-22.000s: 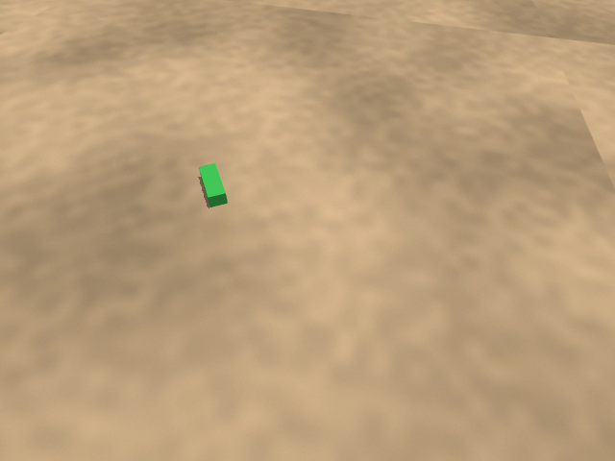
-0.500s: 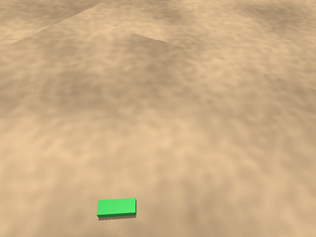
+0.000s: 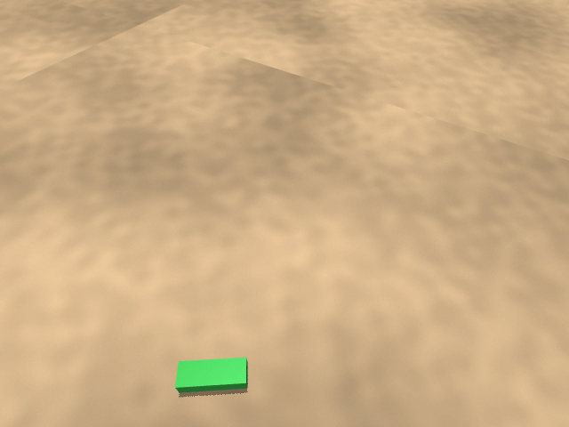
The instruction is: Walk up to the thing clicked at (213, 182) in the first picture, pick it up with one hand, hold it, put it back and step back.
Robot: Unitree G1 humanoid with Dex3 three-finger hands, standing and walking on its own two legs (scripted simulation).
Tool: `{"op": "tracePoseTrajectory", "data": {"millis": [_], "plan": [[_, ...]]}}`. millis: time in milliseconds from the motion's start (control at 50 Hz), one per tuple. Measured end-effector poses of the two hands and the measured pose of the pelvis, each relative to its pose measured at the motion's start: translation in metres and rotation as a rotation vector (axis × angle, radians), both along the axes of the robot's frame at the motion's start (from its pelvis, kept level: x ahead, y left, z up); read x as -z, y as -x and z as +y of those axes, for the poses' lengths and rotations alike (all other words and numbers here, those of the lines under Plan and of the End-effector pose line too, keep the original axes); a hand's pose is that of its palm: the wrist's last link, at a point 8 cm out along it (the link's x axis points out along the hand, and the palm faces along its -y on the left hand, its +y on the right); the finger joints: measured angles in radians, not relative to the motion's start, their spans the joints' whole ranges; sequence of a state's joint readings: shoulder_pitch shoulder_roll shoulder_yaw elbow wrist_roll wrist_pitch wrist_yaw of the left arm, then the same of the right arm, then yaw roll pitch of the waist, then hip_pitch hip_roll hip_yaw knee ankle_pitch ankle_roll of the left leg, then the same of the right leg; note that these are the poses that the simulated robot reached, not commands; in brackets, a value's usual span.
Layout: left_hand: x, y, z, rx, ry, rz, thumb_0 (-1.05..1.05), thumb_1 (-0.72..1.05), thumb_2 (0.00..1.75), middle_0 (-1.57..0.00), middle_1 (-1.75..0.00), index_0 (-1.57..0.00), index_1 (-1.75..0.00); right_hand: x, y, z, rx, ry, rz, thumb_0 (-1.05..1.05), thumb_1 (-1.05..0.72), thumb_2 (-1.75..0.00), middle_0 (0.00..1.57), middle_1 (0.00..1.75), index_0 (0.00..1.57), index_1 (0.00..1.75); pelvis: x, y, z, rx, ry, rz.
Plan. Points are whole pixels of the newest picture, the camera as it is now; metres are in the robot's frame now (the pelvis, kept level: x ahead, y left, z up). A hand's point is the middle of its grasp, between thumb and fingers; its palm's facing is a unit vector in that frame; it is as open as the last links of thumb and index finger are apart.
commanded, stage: stand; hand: left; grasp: from above
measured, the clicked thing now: (213, 374) +0.39 +0.23 -0.75
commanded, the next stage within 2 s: rise first in 0.46 s
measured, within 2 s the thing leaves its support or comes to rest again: neither
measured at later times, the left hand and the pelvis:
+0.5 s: hand out of the picture +0.07 +0.25 -0.16, palm faces -0.02 -0.94 -0.35, open 7.4 cm; pelvis +0.00 +0.00 +0.00, yaw +0 degrees
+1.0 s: hand out of the picture +0.14 +0.26 -0.20, palm faces -0.08 -0.91 -0.41, open 12.4 cm; pelvis -0.01 +0.01 -0.05, yaw +0 degrees
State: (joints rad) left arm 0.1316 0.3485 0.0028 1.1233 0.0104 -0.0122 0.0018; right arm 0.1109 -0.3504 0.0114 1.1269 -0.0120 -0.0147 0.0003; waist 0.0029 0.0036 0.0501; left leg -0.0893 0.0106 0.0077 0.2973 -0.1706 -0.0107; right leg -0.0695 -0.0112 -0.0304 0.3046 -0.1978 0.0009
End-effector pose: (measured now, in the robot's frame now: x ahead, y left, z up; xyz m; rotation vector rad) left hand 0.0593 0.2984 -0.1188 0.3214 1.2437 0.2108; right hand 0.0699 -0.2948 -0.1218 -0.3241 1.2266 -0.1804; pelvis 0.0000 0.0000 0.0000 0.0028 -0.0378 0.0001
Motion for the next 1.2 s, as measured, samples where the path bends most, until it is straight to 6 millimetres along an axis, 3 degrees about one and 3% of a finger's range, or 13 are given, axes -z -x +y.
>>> {"op": "tracePoseTrajectory", "data": {"millis": [580,640,760,840,1040,1200], "plan": [[0.0,-0.001,0.0,0.003,0.002,-0.004,0.01,0.9,0.9,-0.2,-0.3,-0.2,-0.3,0.0,0.001,0.0,0.003,0.002,0.003,0.01,-0.91,-0.9,0.2,0.3,0.2,0.3,0.0,0.0,0.0,-0.001,0.0,0.0],[-0.001,-0.017,-0.004,-0.026,0.006,-0.083,0.01,0.87,0.91,-0.19,-0.34,-0.19,-0.34,-0.001,-0.005,0.005,0.008,-0.002,-0.073,0.01,-0.92,-0.9,0.2,0.3,0.2,0.3,0.003,0.005,0.001,-0.009,0.0,0.034],[0.011,-0.065,-0.003,0.015,0.011,-0.136,0.01,0.63,0.96,-0.11,-0.6,-0.12,-0.6,0.007,-0.008,0.025,0.014,-0.039,-0.149,0.01,-0.94,-0.91,0.2,0.3,0.2,0.3,0.017,0.016,-0.002,-0.006,0.001,0.131],[0.015,-0.08,-0.002,0.063,-0.013,-0.146,0.01,0.38,0.98,-0.06,-0.81,-0.08,-0.79,0.012,-0.004,0.036,0.038,-0.065,-0.178,0.01,-0.94,-0.91,0.2,0.3,0.2,0.3,0.024,0.015,0.0,0.003,0.002,0.161],[0.044,-0.069,0.003,0.106,-0.063,-0.086,0.01,-0.27,0.97,-0.06,-1.04,-0.08,-1.02,0.028,-0.021,0.043,0.015,-0.063,-0.274,0.01,-0.93,-0.9,0.2,0.3,0.2,0.3,0.053,0.015,0.007,0.008,0.013,0.247],[0.066,-0.058,0.006,0.172,-0.099,-0.103,0.0,-0.49,0.98,-0.08,-1.06,-0.08,-1.06,0.046,-0.048,0.047,-0.031,-0.041,-0.36,0.01,-0.92,-0.9,0.2,0.3,0.2,0.3,0.083,0.02,0.01,0.006,0.025,0.306]]}}
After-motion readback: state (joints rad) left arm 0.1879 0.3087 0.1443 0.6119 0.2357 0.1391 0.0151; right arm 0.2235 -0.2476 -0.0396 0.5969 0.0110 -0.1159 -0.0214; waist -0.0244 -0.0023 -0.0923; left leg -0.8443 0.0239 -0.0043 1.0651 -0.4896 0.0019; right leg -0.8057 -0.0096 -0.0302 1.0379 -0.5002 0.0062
